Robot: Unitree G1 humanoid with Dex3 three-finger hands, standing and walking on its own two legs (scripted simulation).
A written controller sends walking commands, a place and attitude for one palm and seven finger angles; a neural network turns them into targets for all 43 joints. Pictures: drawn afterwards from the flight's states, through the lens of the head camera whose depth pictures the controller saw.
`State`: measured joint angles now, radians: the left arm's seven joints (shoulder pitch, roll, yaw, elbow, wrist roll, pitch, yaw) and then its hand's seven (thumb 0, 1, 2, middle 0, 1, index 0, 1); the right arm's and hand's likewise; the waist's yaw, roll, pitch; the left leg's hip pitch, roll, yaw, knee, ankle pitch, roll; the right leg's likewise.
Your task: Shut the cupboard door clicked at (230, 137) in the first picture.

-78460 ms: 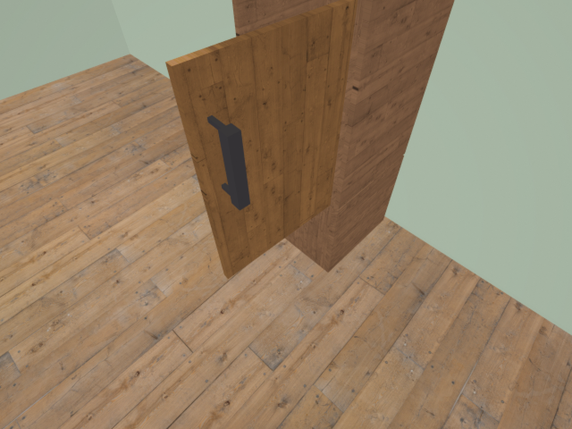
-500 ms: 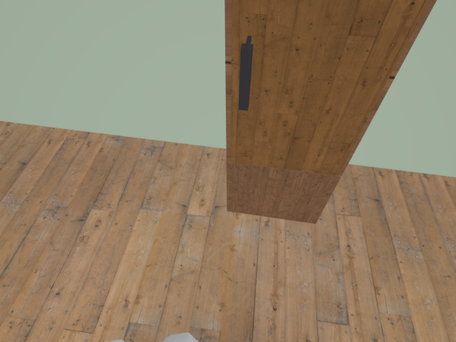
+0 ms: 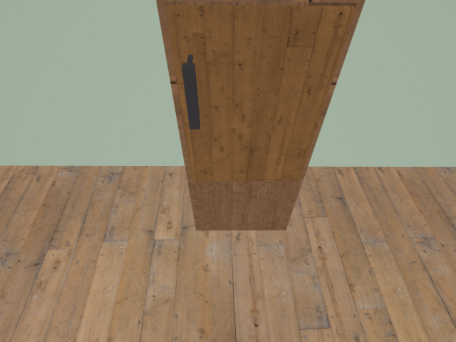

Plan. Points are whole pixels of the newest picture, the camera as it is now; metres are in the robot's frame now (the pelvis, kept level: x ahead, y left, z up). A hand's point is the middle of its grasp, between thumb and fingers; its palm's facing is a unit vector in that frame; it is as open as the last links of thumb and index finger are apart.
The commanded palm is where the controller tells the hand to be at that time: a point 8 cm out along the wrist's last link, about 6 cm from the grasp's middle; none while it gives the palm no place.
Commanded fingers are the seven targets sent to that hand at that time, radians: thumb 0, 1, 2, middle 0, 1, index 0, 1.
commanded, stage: take the last steps up to it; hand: left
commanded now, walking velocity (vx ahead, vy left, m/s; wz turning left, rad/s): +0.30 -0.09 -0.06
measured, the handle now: (192, 93) +0.67 +0.11 +0.07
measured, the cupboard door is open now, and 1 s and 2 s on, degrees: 1 1 1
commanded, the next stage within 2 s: come to a stop and stand still in 0.40 s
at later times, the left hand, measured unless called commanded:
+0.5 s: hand (157, 311) +0.21 +0.16 -0.16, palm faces -0.02 -0.99 -0.17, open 7.4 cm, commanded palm none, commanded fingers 0.00 0.90 0.90 -0.20 -0.30 -0.20 -0.30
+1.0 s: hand (158, 282) +0.28 +0.17 -0.17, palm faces +0.05 -0.97 -0.23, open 7.3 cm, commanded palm none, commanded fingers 0.00 0.90 0.90 -0.20 -0.30 -0.20 -0.30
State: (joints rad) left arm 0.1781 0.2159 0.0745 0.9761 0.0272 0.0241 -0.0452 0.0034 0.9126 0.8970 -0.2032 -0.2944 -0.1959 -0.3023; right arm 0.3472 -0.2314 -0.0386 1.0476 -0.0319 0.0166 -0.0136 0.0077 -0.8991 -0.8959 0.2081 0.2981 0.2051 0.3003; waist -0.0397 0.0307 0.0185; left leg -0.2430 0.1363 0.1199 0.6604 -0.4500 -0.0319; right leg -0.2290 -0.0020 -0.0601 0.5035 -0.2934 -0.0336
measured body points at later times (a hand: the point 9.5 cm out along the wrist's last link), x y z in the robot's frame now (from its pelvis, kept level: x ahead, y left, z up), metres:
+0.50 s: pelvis +0.16 -0.02 +0.01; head +0.19 -0.02 +0.46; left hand +0.22 +0.21 -0.15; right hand +0.16 -0.25 -0.14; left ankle +0.15 +0.10 -0.73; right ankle +0.18 -0.16 -0.69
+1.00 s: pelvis +0.21 -0.03 +0.00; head +0.25 -0.01 +0.45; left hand +0.27 +0.22 -0.15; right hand +0.32 -0.29 -0.13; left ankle +0.21 +0.09 -0.73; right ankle +0.25 -0.17 -0.73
